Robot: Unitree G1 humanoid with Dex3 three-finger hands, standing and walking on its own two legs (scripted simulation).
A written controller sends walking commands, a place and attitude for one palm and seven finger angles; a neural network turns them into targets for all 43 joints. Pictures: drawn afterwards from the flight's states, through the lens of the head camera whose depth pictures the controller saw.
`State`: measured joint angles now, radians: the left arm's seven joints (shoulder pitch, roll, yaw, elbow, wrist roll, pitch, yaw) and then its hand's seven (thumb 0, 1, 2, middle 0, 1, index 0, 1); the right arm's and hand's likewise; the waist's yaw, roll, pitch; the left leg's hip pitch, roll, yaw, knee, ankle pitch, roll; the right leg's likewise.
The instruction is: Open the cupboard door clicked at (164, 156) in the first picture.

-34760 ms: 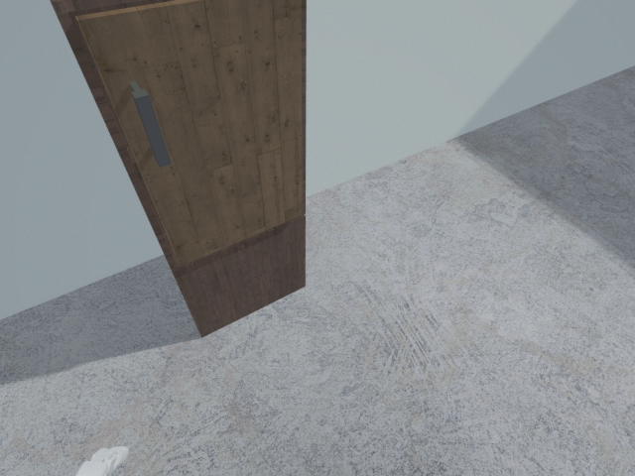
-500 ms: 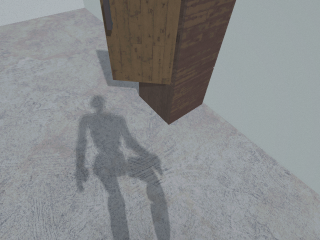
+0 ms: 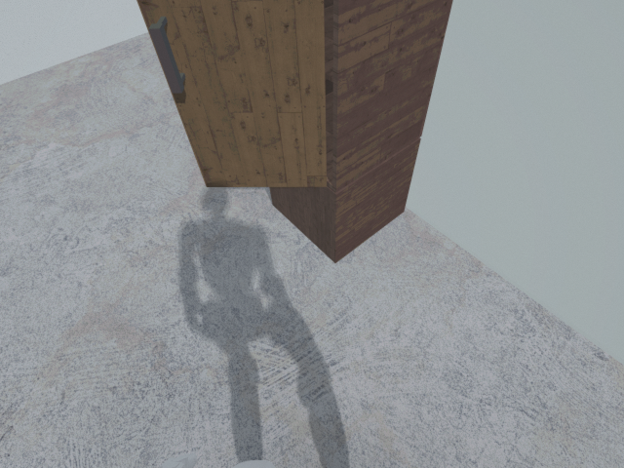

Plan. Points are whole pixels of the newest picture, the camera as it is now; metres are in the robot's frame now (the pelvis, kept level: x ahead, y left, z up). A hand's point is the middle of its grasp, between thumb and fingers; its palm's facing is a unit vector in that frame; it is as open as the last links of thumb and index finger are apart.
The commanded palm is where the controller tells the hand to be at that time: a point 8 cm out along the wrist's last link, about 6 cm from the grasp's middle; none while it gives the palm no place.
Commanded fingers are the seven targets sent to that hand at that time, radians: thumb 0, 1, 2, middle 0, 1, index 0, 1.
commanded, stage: take the last steps up to it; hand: left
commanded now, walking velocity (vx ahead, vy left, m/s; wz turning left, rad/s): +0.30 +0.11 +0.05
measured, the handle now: (170, 55) +0.87 +0.33 +0.08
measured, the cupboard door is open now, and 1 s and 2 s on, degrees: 48 48 48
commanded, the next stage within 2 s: come to a stop and stand still in 0.64 s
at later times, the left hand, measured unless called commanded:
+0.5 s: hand out of the picture +0.14 +0.26 -0.18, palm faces +0.09 -0.99 -0.14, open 7.4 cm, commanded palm none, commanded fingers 0.00 0.90 0.90 -0.20 -0.30 -0.20 -0.30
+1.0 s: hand (194, 301) +0.42 +0.25 -0.17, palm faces -0.04 -0.98 -0.19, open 7.3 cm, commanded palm none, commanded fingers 0.00 0.90 0.90 -0.20 -0.30 -0.20 -0.30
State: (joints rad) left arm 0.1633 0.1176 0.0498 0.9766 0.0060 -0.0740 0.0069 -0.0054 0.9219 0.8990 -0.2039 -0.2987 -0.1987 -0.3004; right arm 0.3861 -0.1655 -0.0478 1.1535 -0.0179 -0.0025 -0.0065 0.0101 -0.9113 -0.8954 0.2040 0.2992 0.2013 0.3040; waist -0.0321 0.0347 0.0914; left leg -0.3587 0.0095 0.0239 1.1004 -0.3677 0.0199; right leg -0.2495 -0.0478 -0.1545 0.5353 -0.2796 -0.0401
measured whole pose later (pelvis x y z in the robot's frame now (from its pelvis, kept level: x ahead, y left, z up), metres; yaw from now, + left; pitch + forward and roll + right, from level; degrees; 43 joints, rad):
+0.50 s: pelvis +0.18 +0.10 +0.00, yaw +0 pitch +0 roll +0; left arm 0.33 0.15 0.05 1.13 0.02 -0.01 0.00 0.01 0.91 0.90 -0.20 -0.30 -0.20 -0.30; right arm 0.13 -0.15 -0.03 0.99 -0.03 -0.06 -0.01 0.00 -0.91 -0.90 0.20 0.30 0.20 0.30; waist 0.04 -0.04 0.09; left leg -0.30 0.02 0.16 0.54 -0.24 0.06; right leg -0.39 -0.11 -0.05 1.20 -0.42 -0.01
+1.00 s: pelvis +0.31 +0.09 +0.00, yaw -2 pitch +0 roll +1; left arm 0.10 0.13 0.03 1.01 0.01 -0.01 0.04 0.00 0.92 0.90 -0.20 -0.30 -0.20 -0.30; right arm 0.29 -0.11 -0.03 1.12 0.01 0.04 -0.04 0.01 -0.91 -0.90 0.20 0.30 0.20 0.30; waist -0.05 0.00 0.10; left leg -0.30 0.01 0.06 0.85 -0.57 -0.03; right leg -0.29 -0.05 -0.10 0.53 -0.24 -0.02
